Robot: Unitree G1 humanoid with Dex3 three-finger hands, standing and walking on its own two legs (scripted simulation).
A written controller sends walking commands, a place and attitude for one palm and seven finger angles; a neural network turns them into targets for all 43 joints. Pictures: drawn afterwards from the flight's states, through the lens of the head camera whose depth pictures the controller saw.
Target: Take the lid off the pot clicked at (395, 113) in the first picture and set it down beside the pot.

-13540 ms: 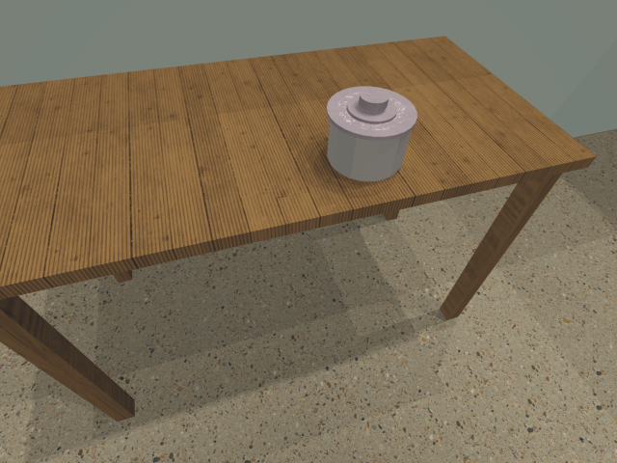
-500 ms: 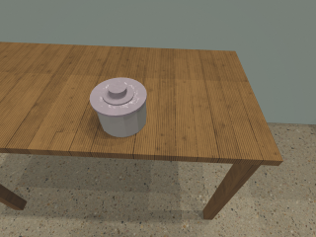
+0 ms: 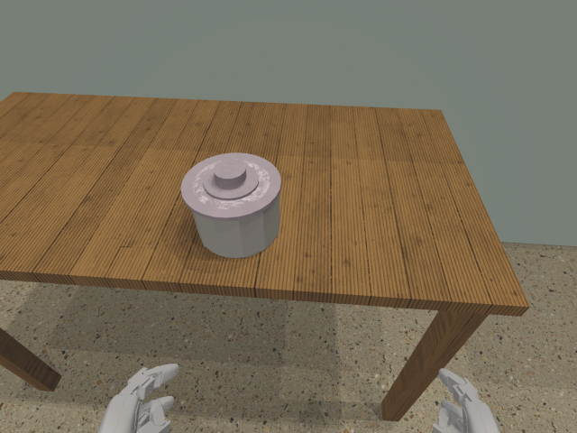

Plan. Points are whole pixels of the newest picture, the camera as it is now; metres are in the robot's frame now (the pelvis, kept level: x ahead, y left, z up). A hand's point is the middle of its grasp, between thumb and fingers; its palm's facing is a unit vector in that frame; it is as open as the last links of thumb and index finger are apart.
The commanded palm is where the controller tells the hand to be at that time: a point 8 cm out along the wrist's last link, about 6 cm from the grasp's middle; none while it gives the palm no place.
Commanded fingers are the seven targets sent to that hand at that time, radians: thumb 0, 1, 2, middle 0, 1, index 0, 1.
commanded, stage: lift the closed hand beside the body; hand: left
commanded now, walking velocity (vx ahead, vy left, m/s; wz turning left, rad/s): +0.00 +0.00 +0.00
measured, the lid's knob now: (230, 172) +0.47 +0.12 +0.12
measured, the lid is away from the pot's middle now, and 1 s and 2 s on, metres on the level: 0.00 0.00 0.00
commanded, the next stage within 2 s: raise the hand higher, near the body in 0.36 s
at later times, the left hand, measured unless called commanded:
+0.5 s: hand (104, 415) +0.14 +0.22 +0.03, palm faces +0.27 -0.88 -0.38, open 3.1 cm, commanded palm +0.09 +0.27 +0.07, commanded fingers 0.00 0.90 0.90 -1.30 -1.50 -1.30 -1.50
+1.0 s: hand (89, 364) +0.18 +0.23 +0.09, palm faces +0.31 -0.86 -0.40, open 3.1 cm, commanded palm +0.12 +0.27 +0.13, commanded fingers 0.00 0.90 0.90 -1.30 -1.50 -1.30 -1.50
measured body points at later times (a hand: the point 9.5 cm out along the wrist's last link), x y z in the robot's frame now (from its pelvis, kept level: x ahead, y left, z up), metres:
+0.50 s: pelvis +0.01 -0.01 +0.00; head +0.01 -0.02 +0.45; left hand +0.12 +0.27 +0.06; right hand +0.20 -0.20 -0.08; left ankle +0.02 +0.11 -0.74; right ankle +0.00 -0.14 -0.74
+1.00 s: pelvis +0.02 -0.01 +0.00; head +0.02 -0.01 +0.45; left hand +0.15 +0.28 +0.12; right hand +0.24 -0.21 -0.06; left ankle +0.02 +0.11 -0.74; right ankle +0.00 -0.14 -0.74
